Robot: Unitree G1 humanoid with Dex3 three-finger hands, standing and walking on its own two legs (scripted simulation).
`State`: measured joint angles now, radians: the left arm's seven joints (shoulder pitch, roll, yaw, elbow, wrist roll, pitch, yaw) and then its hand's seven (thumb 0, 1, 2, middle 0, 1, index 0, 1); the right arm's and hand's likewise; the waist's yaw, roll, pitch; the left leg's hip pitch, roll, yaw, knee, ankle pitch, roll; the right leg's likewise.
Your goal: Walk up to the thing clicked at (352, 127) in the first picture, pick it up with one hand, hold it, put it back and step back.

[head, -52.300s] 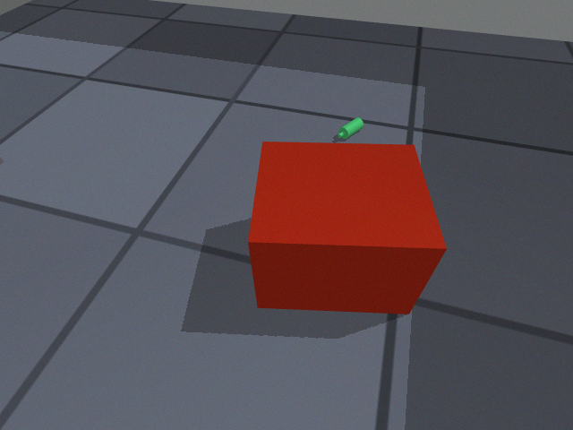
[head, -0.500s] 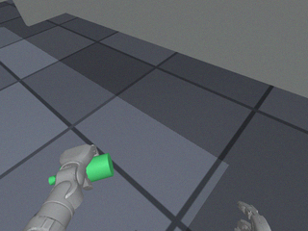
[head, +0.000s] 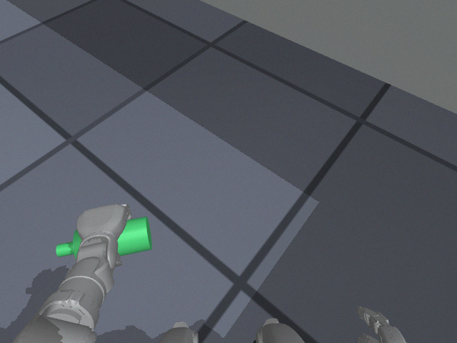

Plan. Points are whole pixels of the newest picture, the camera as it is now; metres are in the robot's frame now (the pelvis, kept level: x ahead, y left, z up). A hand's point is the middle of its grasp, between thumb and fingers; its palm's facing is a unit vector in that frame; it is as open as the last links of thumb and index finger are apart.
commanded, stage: crouch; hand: left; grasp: from above
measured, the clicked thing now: (105, 241) +0.34 +0.25 -0.12
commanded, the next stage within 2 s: lower in 1.52 s
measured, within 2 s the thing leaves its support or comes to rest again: neither
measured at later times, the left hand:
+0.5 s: hand (136, 248) +0.40 +0.25 -0.34, palm faces -0.43 -0.10 -0.90, open 9.7 cm
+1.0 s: hand (142, 251) +0.43 +0.27 -0.48, palm faces -0.41 -0.13 -0.90, open 9.6 cm
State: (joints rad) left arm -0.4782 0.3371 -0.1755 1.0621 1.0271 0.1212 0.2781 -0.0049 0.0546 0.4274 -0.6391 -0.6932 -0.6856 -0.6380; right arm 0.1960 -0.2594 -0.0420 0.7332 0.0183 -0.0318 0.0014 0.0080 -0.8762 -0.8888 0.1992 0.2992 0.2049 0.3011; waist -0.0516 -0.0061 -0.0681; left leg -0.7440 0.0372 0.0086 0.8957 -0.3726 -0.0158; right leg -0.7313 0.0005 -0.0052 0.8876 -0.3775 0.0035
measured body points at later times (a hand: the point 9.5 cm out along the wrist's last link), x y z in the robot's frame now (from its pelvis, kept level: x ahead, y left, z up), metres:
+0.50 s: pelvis -0.04 +0.01 -0.21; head +0.15 +0.03 +0.20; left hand +0.42 +0.26 -0.29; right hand -0.01 -0.25 -0.34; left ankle +0.03 +0.13 -0.69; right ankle +0.03 -0.12 -0.69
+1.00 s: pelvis -0.05 +0.01 -0.33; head +0.19 +0.04 +0.05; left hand +0.45 +0.27 -0.43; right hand +0.00 -0.27 -0.44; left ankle +0.03 +0.13 -0.69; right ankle +0.03 -0.12 -0.69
